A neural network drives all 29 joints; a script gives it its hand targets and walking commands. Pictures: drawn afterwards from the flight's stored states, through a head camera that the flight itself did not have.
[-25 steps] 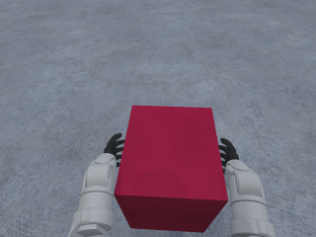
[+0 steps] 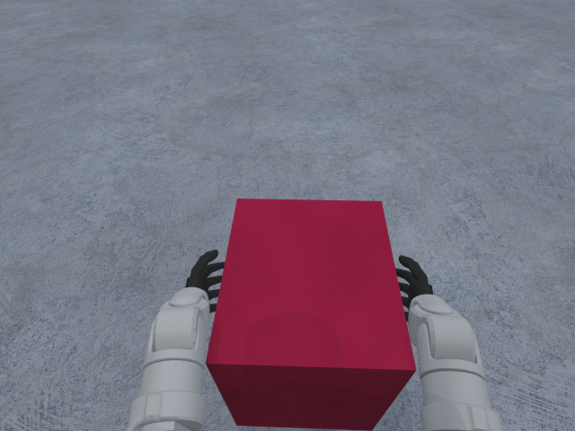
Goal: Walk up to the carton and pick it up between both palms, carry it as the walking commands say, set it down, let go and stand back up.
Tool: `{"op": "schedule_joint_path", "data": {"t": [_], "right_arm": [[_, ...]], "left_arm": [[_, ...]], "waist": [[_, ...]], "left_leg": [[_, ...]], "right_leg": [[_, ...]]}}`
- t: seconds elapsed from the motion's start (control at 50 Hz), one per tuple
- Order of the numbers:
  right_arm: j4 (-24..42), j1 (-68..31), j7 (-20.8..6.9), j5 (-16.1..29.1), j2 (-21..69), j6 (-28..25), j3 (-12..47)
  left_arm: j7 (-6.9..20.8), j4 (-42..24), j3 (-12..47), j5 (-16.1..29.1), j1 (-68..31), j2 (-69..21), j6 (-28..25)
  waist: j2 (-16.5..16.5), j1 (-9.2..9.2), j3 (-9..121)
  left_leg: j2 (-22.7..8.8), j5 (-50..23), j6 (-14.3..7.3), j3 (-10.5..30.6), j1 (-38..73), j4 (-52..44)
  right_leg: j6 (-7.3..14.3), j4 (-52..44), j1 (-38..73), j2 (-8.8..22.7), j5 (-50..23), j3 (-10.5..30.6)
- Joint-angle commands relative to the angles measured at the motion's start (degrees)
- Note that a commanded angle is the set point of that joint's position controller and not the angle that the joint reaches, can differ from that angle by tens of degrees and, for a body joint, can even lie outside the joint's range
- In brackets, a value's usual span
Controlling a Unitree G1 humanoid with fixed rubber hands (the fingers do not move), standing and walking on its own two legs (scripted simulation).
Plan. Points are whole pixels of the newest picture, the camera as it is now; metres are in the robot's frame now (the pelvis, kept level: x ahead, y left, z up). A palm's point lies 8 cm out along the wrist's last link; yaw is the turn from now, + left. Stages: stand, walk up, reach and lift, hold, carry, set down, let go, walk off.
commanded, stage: reach and lift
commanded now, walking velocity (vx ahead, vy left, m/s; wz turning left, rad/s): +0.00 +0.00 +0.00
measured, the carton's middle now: (306, 317) +0.30 +0.00 -0.04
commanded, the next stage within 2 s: hold in 0.64 s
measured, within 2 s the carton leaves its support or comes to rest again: neither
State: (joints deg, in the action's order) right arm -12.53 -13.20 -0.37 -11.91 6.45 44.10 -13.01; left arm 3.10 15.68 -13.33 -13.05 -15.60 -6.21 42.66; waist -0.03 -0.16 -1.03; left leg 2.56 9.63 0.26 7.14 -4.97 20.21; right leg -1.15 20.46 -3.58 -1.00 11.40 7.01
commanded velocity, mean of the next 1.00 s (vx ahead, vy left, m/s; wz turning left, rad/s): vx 0.00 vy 0.00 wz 0.00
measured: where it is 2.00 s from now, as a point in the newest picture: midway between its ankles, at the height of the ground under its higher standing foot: outside the picture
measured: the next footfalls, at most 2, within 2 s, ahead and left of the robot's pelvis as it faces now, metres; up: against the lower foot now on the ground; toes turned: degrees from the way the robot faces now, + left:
right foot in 1.94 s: +0.23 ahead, -0.19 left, +0.00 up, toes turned -28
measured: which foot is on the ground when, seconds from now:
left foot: down 0.00-1.00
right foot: down 0.00-1.00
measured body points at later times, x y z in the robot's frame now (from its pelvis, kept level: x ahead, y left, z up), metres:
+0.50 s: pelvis +0.00 -0.01 +0.00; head -0.03 -0.01 +0.45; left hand +0.29 +0.15 +0.02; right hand +0.29 -0.17 +0.02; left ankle +0.02 +0.12 -0.75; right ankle +0.01 -0.14 -0.75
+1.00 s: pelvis +0.01 -0.01 +0.00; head -0.03 -0.01 +0.45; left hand +0.29 +0.15 +0.02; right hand +0.28 -0.17 +0.02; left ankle +0.02 +0.12 -0.75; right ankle +0.01 -0.14 -0.75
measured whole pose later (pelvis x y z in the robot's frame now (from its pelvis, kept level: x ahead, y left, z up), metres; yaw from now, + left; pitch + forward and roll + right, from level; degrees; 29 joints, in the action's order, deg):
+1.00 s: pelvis +0.01 -0.01 +0.00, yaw +0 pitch -6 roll +0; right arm -7.3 -7.5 -0.3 -10.6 6.8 44.1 -10.6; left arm 2.1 8.8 -11.3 -11.8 -9.1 -7.1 43.6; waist 0.1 -0.4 -1.5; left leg 2.3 10.4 0.5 6.8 -3.6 20.1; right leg -0.6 21.4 -2.7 -1.4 12.5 7.0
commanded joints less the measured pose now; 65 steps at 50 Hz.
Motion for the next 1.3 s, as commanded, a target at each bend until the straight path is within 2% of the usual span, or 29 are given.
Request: {"op": "schedule_joint_path", "data": {"t": [0.0, 0.02, 0.04, 0.06, 0.08, 0.1, 0.18, 0.26, 0.3, 0.36, 0.4, 0.44, 0.46, 0.64, 0.66, 0.68, 0.74, 0.84, 0.86, 0.96, 0.98, 1.0, 1.08, 1.1, 1.14, 1.16, 1.2, 1.26, 1.28], "right_arm": [[10.41, -35.19, -12.9, 13.85, 51.62, -3.67, 37.24], [10.92, -35.02, -12.8, 14.45, 51.35, -3.63, 37.86], [7.21, -33.89, -12.87, 12.78, 50.38, -3.23, 35.49], [7.42, -34.2, -12.87, 13.0, 50.14, -3.17, 35.91], [8.87, -34.8, -12.75, 12.64, 50.57, -3.31, 36.34], [8.53, -33.12, -12.63, 13.54, 50.76, -3.24, 37.14], [9.65, -32.57, -12.11, 13.64, 51.59, -3.0, 37.88], [9.12, -32.43, -12.21, 14.33, 51.71, -3.16, 38.09], [10.33, -33.54, -12.36, 14.71, 51.38, -3.41, 39.01], [9.37, -31.83, -11.85, 13.58, 51.16, -3.24, 37.85], [9.1, -31.6, -11.94, 13.84, 51.44, -2.69, 38.1], [7.81, -32.39, -11.96, 13.37, 51.81, -2.86, 37.18], [7.56, -31.75, -12.28, 13.33, 51.84, -2.68, 37.23], [10.8, -28.58, -11.67, 14.2, 51.04, -2.59, 39.08], [11.79, -28.61, -11.71, 14.44, 50.96, -2.68, 39.74], [11.53, -28.4, -11.74, 13.72, 50.65, -2.62, 38.55], [10.78, -27.04, -11.97, 13.08, 49.48, -2.59, 37.61], [13.63, -27.22, -12.15, 14.19, 48.8, -3.07, 39.38], [14.7, -28.14, -12.25, 15.32, 48.63, -3.1, 40.52], [12.11, -26.64, -12.15, 13.62, 47.43, -2.6, 38.98], [12.13, -27.33, -12.18, 13.78, 48.03, -2.84, 38.95], [11.75, -27.86, -12.23, 13.45, 48.52, -2.77, 38.35], [13.28, -25.7, -12.09, 14.37, 49.79, -2.59, 39.85], [14.94, -26.92, -12.27, 15.18, 49.07, -2.77, 40.71], [13.45, -25.54, -12.37, 14.37, 48.98, -2.53, 39.94], [12.83, -27.58, -12.65, 14.16, 48.45, -2.78, 39.19], [12.44, -25.93, -12.8, 13.48, 48.69, -2.61, 38.96], [14.0, -26.64, -12.06, 14.15, 48.92, -2.7, 40.02], [14.71, -24.7, -12.0, 13.67, 48.1, -2.97, 39.66]], "left_arm": [[10.62, -7.87, 35.8, 15.34, -28.43, -55.75, -2.15], [10.8, -7.44, 35.4, 14.55, -25.87, -54.98, -1.97], [10.69, -7.01, 35.0, 14.52, -29.66, -54.01, -2.01], [10.65, -5.78, 33.96, 13.59, -28.17, -52.56, -1.45], [10.58, -5.34, 33.77, 14.01, -27.57, -53.13, -1.6], [10.82, -5.86, 34.01, 13.75, -26.49, -53.45, -1.6], [10.75, -8.14, 34.65, 14.19, -25.78, -51.42, -1.9], [10.32, -8.19, 35.2, 14.17, -26.29, -51.78, -2.0], [10.64, -8.36, 35.11, 14.91, -26.15, -51.6, -2.69], [10.61, -7.0, 34.84, 13.78, -24.67, -51.39, -1.8], [10.72, -8.49, 35.22, 14.99, -25.43, -51.03, -1.78], [10.89, -8.9, 35.61, 14.73, -28.1, -51.1, -1.85], [10.8, -7.93, 35.05, 14.35, -26.31, -51.01, -1.6], [10.46, -11.46, 36.11, 14.39, -23.41, -50.16, -1.35], [10.15, -12.13, 36.35, 14.54, -22.47, -49.8, -1.4], [10.44, -11.81, 35.55, 13.69, -22.41, -48.99, -1.44], [10.09, -12.22, 36.84, 14.58, -23.54, -49.4, -1.38], [9.85, -13.51, 38.33, 15.42, -21.98, -51.26, -1.35], [9.65, -13.09, 37.43, 15.02, -19.91, -50.85, -1.23], [9.74, -10.57, 36.46, 14.39, -19.26, -49.55, -0.88], [9.45, -11.62, 36.79, 13.61, -20.04, -50.0, -0.99], [9.49, -12.12, 36.01, 14.23, -21.82, -49.1, -1.2], [9.56, -13.61, 37.82, 14.44, -21.08, -51.23, -0.95], [9.47, -12.7, 37.34, 14.8, -19.01, -51.33, -1.01], [9.43, -13.47, 38.03, 14.79, -20.59, -51.49, -0.64], [9.44, -13.49, 37.3, 14.01, -21.0, -49.76, -0.94], [9.48, -13.39, 36.32, 13.88, -19.79, -48.77, -1.04], [9.78, -12.6, 36.72, 14.48, -18.22, -49.72, -0.84], [9.83, -14.53, 37.98, 14.53, -19.43, -49.8, -1.31]], "waist": [[0.08, 1.26, 19.66], [1.13, -0.23, 20.09], [0.9, 1.28, 16.06], [1.21, 0.49, 13.19], [-3.15, 0.79, 15.18], [0.48, 0.11, 15.65], [-1.87, 0.08, 16.59], [1.63, -0.85, 15.77], [-2.29, -0.65, 16.21], [1.35, -0.67, 16.36], [-2.1, -0.55, 13.52], [1.03, -0.29, 13.44], [-1.16, -0.58, 13.98], [0.2, 0.01, 13.75], [-2.74, -0.92, 15.02], [0.87, -0.91, 14.25], [-1.09, 0.44, 12.59], [1.85, 0.18, 15.98], [-0.48, -0.73, 17.11], [-1.41, 0.06, 12.03], [1.35, -1.01, 12.39], [-1.76, -0.27, 13.8], [1.79, 0.24, 14.82], [-0.17, -0.51, 14.82], [0.39, 1.12, 13.41], [-0.04, -0.7, 12.44], [-2.28, -0.57, 13.2], [-2.13, -0.88, 12.01], [0.16, 0.42, 14.32]], "left_leg": [[2.71, -16.03, 1.36, -2.71, 8.24, -1.26], [2.86, -15.89, 1.43, -2.83, 7.28, -1.27], [2.78, -13.01, 1.56, -2.97, 6.44, -1.83], [2.95, -9.61, 1.25, -3.42, 4.29, -2.56], [2.83, -10.08, 0.69, -2.64, 5.9, -2.53], [2.97, -10.32, 0.87, -3.33, 5.96, -2.22], [3.3, -11.38, 0.74, -3.54, 4.75, -2.24], [3.1, -9.12, 0.63, -3.54, 4.25, -2.26], [3.18, -9.54, 0.23, -3.47, 4.58, -2.07], [3.65, -8.88, 0.58, -3.84, 6.13, -1.91], [3.57, -8.28, 0.38, -3.96, 4.65, -2.31], [3.4, -5.16, 0.51, -4.2, 3.81, -1.94], [3.05, -5.71, 0.19, -3.66, 4.64, -2.18], [3.54, -9.91, 0.75, -3.94, 4.83, -1.81], [3.29, -11.47, 0.5, -3.83, 6.2, -1.63], [3.54, -10.2, 0.72, -3.87, 5.5, -2.05], [3.04, -9.75, 0.74, -3.48, 7.15, -1.89], [3.04, -11.66, 0.94, -3.05, 7.08, -1.54], [3.31, -13.05, 0.96, -3.46, 7.31, -1.58], [3.08, -8.36, 0.23, -3.19, 6.28, -2.04], [2.8, -7.82, 0.36, -3.43, 6.65, -1.97], [2.82, -7.45, 0.18, -3.27, 5.74, -2.29], [2.86, -10.51, 0.73, -3.26, 6.22, -2.07], [2.88, -11.4, 0.63, -3.06, 7.31, -1.8], [3.12, -11.56, 0.77, -3.16, 8.2, -1.63], [2.75, -9.59, 0.63, -3.4, 6.97, -1.89], [2.73, -8.7, 0.2, -3.23, 7.15, -2.26], [3.22, -9.82, 0.3, -3.99, 6.88, -2.13], [3.46, -11.63, 0.95, -3.81, 8.28, -2.23]], "right_leg": [[0.56, -1.37, 2.83, -4.94, -13.7, -3.48], [0.5, -1.54, 3.94, -4.85, -13.63, -3.37], [0.75, -2.08, 1.55, -4.44, -11.65, -3.32], [0.75, -2.15, 2.04, -4.38, -8.51, -3.73], [0.48, -2.64, 1.3, -4.83, -8.61, -3.92], [0.53, -2.43, 2.05, -4.61, -8.97, -3.62], [0.08, -2.3, 4.54, -4.71, -12.86, -3.14], [0.49, -1.83, 3.41, -4.22, -9.37, -3.23], [0.01, -1.96, 2.8, -4.57, -10.21, -3.38], [0.27, -2.24, 2.06, -3.96, -10.24, -2.95], [0.33, -2.45, 2.29, -4.02, -9.92, -2.63], [0.58, -2.14, 0.88, -3.83, -5.7, -2.92], [0.73, -2.68, 0.83, -4.41, -5.29, -2.84], [0.23, -1.69, 3.33, -4.05, -12.15, -3.01], [0.12, -1.92, 3.28, -4.11, -12.68, -3.0], [0.17, -1.95, 3.81, -3.79, -12.38, -2.9], [0.81, -2.55, 0.68, -4.6, -8.69, -3.19], [0.78, -1.6, 2.17, -4.83, -10.6, -3.36], [0.47, -1.42, 3.64, -4.58, -12.39, -3.29], [1.0, -2.54, 0.57, -4.42, -7.1, -3.18], [1.16, -2.41, 0.01, -4.16, -5.86, -3.18], [0.96, -2.18, 1.4, -4.24, -6.69, -3.07], [1.02, -1.77, 3.07, -4.16, -10.51, -2.58], [0.86, -1.73, 2.26, -4.37, -10.49, -2.77], [0.8, -2.39, 0.87, -4.55, -9.42, -3.04], [1.36, -2.48, 0.17, -4.35, -6.47, -3.16], [1.01, -2.62, 0.76, -4.04, -7.45, -2.63], [0.76, -2.14, 1.18, -3.93, -10.25, -2.81], [0.68, -2.36, 1.73, -4.47, -11.87, -3.12]]}}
